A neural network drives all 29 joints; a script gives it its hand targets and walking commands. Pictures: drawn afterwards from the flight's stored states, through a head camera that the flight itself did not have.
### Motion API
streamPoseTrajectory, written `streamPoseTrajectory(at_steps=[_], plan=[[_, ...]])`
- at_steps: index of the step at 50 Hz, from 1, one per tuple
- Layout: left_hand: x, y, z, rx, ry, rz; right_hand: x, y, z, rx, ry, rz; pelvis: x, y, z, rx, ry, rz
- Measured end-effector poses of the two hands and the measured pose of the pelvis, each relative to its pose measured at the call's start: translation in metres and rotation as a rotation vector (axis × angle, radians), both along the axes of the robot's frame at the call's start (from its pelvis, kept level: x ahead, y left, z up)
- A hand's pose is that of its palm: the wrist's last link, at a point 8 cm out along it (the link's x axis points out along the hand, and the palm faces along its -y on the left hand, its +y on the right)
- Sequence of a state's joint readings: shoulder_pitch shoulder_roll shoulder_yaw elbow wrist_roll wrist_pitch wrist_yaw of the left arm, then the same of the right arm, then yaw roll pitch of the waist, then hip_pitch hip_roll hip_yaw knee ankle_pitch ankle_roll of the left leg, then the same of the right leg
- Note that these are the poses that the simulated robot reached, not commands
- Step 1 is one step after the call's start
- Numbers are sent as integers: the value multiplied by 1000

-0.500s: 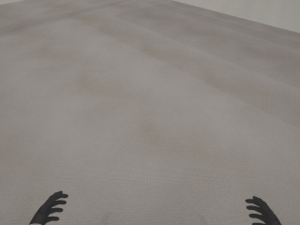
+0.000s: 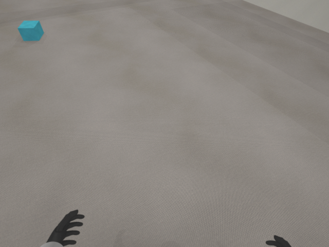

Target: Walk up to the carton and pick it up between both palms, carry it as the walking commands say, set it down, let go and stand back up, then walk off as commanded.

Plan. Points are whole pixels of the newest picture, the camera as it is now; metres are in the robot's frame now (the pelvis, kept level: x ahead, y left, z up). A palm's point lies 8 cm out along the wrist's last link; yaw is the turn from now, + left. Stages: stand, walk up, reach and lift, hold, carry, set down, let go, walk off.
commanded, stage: walk up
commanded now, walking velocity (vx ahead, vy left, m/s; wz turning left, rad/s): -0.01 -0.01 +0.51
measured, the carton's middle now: (31, 30) +2.64 +1.79 -0.69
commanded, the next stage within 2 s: none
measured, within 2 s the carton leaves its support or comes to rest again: neither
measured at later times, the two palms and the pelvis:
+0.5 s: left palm out of the picture +0.04 +0.32 -0.08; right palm (235, 197) +0.29 -0.19 -0.09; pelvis +0.08 +0.03 +0.00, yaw +12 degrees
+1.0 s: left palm (28, 178) +0.32 +0.42 -0.09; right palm (194, 141) +0.52 -0.10 -0.13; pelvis +0.34 +0.12 -0.02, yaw +25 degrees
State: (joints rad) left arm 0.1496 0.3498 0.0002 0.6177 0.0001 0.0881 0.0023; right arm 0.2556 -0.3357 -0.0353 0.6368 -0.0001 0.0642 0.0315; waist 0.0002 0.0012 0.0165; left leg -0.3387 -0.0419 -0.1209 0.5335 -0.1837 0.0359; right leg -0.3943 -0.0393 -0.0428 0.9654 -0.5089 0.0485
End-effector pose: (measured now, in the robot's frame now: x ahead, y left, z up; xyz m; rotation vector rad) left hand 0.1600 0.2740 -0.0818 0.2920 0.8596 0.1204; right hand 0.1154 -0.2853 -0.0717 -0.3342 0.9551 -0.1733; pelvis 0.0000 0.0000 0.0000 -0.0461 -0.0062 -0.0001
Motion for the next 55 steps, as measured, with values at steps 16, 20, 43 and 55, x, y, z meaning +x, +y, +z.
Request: streamPoseTrajectory(at_steps=[16, 20, 43, 55], plan=[[-173, -1, 11, 99, 296, 247, 101, 28, -8, 160, -64, 203, 15, -14, 9, 88, 28, 133], [-165, 11, 15, 92, 311, 278, 129, 53, -12, 178, -52, 238, 39, 3, 10, 96, 34, 161], [200, 139, 13, 3, -147, 303, 282, 136, -37, 13, 157, 317, 270, 105, -12, 61, 6, 387], [128, 151, 8, 75, 252, 514, 479, 239, -40, 161, 40, 473, 380, 146, -2, 71, 16, 437]])
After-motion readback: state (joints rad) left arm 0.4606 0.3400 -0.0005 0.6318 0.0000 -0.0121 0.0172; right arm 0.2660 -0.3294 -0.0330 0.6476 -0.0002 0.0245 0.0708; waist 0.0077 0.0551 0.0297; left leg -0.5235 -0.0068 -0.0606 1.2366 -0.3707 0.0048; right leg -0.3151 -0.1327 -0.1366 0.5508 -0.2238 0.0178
